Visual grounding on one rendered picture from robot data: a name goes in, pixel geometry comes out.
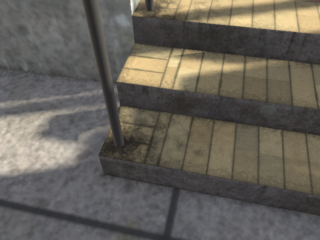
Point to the stairs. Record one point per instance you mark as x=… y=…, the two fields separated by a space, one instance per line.
x=222 y=110

